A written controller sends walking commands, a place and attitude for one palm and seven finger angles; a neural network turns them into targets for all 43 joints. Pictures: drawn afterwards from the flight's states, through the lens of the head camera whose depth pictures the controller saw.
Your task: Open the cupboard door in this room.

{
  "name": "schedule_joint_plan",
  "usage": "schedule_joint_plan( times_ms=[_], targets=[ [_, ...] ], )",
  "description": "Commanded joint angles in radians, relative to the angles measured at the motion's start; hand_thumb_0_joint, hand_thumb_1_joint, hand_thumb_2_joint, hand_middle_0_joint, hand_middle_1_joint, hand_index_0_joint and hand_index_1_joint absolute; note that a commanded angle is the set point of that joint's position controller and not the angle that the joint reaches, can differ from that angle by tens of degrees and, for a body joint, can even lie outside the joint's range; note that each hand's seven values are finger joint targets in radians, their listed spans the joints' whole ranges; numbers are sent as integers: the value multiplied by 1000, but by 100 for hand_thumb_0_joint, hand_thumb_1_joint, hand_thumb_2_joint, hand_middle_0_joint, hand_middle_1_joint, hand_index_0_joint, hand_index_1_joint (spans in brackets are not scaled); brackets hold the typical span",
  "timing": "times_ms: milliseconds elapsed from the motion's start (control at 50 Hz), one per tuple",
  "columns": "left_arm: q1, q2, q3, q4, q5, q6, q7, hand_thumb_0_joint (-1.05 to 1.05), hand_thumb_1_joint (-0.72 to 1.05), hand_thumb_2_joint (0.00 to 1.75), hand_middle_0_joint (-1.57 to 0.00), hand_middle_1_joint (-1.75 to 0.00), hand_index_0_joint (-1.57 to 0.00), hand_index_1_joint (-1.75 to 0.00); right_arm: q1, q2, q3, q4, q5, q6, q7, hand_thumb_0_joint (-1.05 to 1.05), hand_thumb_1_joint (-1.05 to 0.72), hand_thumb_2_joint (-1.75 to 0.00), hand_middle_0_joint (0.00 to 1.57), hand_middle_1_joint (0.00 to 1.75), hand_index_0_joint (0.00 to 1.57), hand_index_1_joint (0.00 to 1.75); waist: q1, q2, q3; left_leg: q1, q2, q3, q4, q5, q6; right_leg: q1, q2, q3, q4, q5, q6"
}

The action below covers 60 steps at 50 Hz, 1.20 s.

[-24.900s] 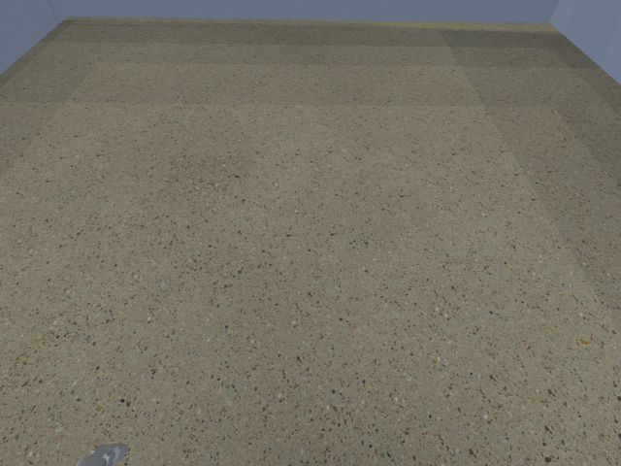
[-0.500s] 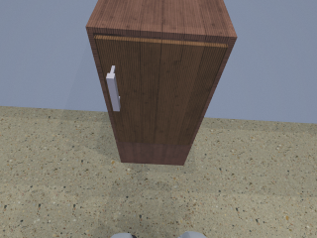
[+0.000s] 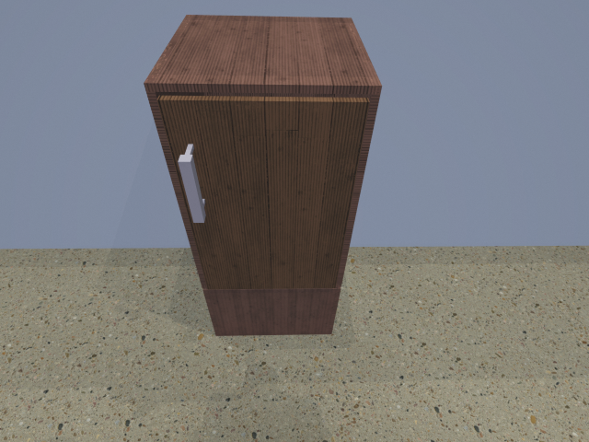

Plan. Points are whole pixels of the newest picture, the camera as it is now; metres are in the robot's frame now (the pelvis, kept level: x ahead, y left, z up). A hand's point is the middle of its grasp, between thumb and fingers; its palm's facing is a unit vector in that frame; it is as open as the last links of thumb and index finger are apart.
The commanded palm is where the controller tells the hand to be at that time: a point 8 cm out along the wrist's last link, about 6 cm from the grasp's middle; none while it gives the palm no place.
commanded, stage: look again from close up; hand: left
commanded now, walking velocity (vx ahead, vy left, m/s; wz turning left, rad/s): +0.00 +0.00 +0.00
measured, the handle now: (194, 184) +0.59 +0.22 +0.01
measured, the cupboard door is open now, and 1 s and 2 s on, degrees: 0 0 0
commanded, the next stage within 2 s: raise the hand with hooked fingers in 0.54 s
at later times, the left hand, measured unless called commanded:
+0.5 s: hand out of the picture -0.01 +0.16 -0.16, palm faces +0.05 -0.99 -0.16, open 7.3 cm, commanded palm none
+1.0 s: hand (195, 379) +0.22 +0.15 -0.02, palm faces -0.04 -1.00 +0.02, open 8.2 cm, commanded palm +0.16 +0.23 -0.04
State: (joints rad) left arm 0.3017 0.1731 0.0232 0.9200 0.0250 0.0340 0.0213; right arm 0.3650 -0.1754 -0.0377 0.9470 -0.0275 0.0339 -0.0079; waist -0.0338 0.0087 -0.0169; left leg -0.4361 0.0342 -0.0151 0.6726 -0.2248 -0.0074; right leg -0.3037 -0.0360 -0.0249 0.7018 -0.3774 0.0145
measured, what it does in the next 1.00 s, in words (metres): lowers itself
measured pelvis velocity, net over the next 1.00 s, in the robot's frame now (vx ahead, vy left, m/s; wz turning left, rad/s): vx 0.02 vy -0.01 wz -0.02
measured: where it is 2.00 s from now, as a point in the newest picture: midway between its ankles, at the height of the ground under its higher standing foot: outside the picture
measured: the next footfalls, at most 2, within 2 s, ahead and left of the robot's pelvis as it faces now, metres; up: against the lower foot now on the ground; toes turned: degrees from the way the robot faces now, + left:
none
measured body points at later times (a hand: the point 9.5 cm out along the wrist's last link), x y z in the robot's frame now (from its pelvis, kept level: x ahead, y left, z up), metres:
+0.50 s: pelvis +0.02 +0.00 +0.01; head +0.02 +0.01 +0.46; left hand -0.01 +0.22 -0.15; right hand +0.04 -0.23 -0.14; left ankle +0.09 +0.13 -0.72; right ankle +0.00 -0.14 -0.72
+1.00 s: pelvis +0.02 -0.01 -0.07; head +0.05 +0.00 +0.38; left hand +0.21 +0.20 -0.02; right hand +0.24 -0.26 -0.10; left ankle +0.09 +0.13 -0.72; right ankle +0.00 -0.14 -0.72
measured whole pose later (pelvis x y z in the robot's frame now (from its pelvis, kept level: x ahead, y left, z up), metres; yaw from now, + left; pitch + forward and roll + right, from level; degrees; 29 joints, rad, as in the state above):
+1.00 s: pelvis +0.02 -0.01 -0.07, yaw -1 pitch +12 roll +0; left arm 0.43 0.13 0.10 0.07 -0.22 -0.50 -0.28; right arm 0.12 -0.22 -0.08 0.54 0.01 -0.25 -0.01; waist 0.01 -0.01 -0.16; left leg -0.90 0.05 -0.02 1.11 -0.42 -0.04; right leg -0.77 -0.02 0.00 1.16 -0.59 0.02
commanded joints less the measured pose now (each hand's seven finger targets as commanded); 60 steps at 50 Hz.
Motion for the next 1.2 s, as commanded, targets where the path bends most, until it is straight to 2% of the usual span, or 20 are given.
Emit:
schedule_joint_plan(
  times_ms=[0, 80, 160, 260, 600, 620, 640, 660, 680, 700, 740, 760, 820, 860, 880, 940, 1000, 1060, 1120, 1180],
  targets=[
    [63, 115, 33, -42, -6, -26, 10, 0, 90, 90, -20, -30, -20, -30, -7, -116, -16, -62, -2, -34, -6, 0, -90, -90, 20, 30, 20, 30, 37, 68, 91, -42, 62, -155, -289, -333, 61, -49, 3, 27, -195, -172, -49],
    [85, 110, 30, -9, -5, -35, 9, 0, 90, 90, -20, -30, -20, -30, 4, -90, -8, -33, 0, -34, -6, 0, -90, -90, 20, 30, 20, 30, 33, 1, 90, -3, 25, -94, -232, -243, 41, -58, -35, 77, -258, -177, -66],
    [92, 97, 26, 16, -6, -38, 9, 0, 90, 90, -20, -30, -20, -30, 22, -88, -5, 0, 3, -37, -8, 0, -90, -90, 20, 30, 20, 30, 28, 32, 93, 29, 40, -111, -266, -251, 40, -69, -25, 64, -258, -154, -58],
    [120, 84, 17, 58, -5, -50, 10, 0, 90, 90, -20, -30, -20, -30, 10, -76, -1, 24, 9, -46, -9, 0, -90, -90, 20, 30, 20, 30, 29, -20, 76, 71, 36, -86, -246, -150, 36, -43, -42, 78, -285, -75, -56],
    [132, 77, 5, 129, -2, -61, 12, 0, 90, 90, -20, -30, -20, -30, -60, -98, 6, 75, 17, -64, -14, 0, -90, -90, 20, 30, 20, 30, 38, 0, 69, 158, 54, -68, -270, 18, 37, 27, -49, 60, -301, 100, -37],
    [182, 86, -5, 152, 3, -71, 48, 0, 90, 90, -20, -30, -20, -30, -183, -106, 9, 8, 22, -57, -9, 0, -90, -90, 20, 30, 20, 30, 88, -51, 162, 104, 34, -8, -66, -9, -6, -25, -94, 168, -401, 239, -34],
    [-564, 261, 13, -1540, -220, -296, 52, 0, 88, 89, -20, -32, -20, -32, -140, -253, -5, -346, 72, -207, -59, 0, -90, -90, 20, 30, 20, 30, -102, 204, -363, 454, -39, 57, -183, 85, 43, 46, -2, -4, -221, 213, -45],
    [-163, 227, 95, -1248, -141, -243, 127, 0, 85, 88, -20, -33, -20, -33, -200, -158, 23, -254, 65, -302, -100, 0, -90, -90, 20, 30, 20, 30, 30, 256, -348, 420, 0, 44, -225, 19, 38, 33, 32, -69, -128, 89, -60],
    [138, 31, -11, -1042, -155, -110, 162, 0, 83, 87, -21, -34, -21, -34, -206, -120, 0, -251, 97, -335, -98, 0, -90, -90, 20, 30, 20, 30, 0, 168, -139, 210, -3, -3, -258, -152, 16, -78, 48, -116, -119, -12, -40],
    [169, -96, -104, -1049, -183, -97, 140, 0, 81, 86, -21, -36, -21, -36, -178, -126, 9, -266, 110, -351, -92, 0, -90, -90, 20, 30, 20, 30, -4, 123, -38, 146, -21, -7, -222, -179, 15, -102, 40, -111, -123, 14, -39],
    [105, -20, -56, -1051, -176, -203, 112, 0, 76, 84, -21, -39, -21, -39, -202, -172, -9, -313, 73, -378, -98, 0, -90, -90, 20, 30, 20, 30, -44, -45, 38, 41, -34, -23, -107, -192, 18, -243, 47, -105, -116, -79, -20],
    [145, -72, -61, -946, -173, -265, 78, 0, 74, 83, -21, -40, -21, -40, -200, -170, -17, -334, 51, -382, -90, 0, -90, -90, 20, 30, 20, 30, -41, -147, 47, -34, -39, -25, -30, -183, 15, -335, 56, -118, -67, -114, -12],
    [335, -81, 6, -786, -203, -494, -103, 0, 67, 80, -22, -45, -22, -45, -239, -158, -56, -404, 25, -386, -30, 0, -90, -90, 20, 30, 20, 30, 71, -253, -46, -230, -34, -5, 148, -159, -10, -463, 57, -99, 101, -162, -25],
    [371, -15, 82, -799, -246, -635, -254, 0, 62, 78, -22, -48, -22, -48, -278, -167, -77, -459, 24, -370, 1, 0, -90, -90, 20, 30, 20, 30, 94, -186, -134, -304, -39, 13, 254, -110, -15, -468, 46, -62, 198, -90, -40],
    [420, 76, 196, -764, -255, -653, -304, 0, 60, 77, -22, -50, -22, -50, -282, -166, -89, -490, 35, -356, 11, 0, -90, -90, 20, 30, 20, 30, 130, -90, -163, -324, -43, 22, 294, -78, -14, -450, 39, -33, 240, -40, -52],
    [383, 100, 242, -983, -297, -573, -326, 0, 53, 74, -23, -54, -23, -54, -325, -156, -88, -601, 47, -308, -2, 0, -90, -90, 20, 30, 20, 30, 147, -18, -306, -307, -46, 50, 318, -52, 7, -416, 44, -35, 302, 40, -42],
    [234, 126, 251, -1197, -309, -536, -269, 0, 46, 71, -23, -58, -23, -58, -286, -138, -85, -618, 47, -276, -28, 0, -90, -90, 20, 30, 20, 30, 103, 31, -336, -311, -31, 28, 368, -52, 23, -473, 61, 0, 309, 36, -32],
    [113, 148, 236, -1344, -287, -610, -240, 0, 39, 68, -24, -63, -24, -63, -225, -127, -76, -577, 30, -270, -47, 0, -90, -90, 20, 30, 20, 30, 47, 97, -359, -278, -15, 7, 431, 21, 36, -537, 69, -4, 335, 108, -33],
    [57, 138, 197, -1312, -307, -652, -297, 0, 32, 65, -24, -68, -24, -68, -205, -142, -62, -529, 30, -284, -62, 0, -90, -90, 20, 30, 20, 30, -2, 90, -342, -307, -9, -10, 488, -7, 41, -611, 76, 1, 338, 78, -29],
    [58, 149, 200, -1190, -347, -592, -386, 0, 25, 62, -25, -72, -25, -72, -220, -156, -50, -513, 44, -304, -76, 0, -90, -90, 20, 30, 20, 30, -6, 47, -311, -374, -9, -19, 501, -79, 41, -614, 76, 31, 300, -18, -27]
  ],
)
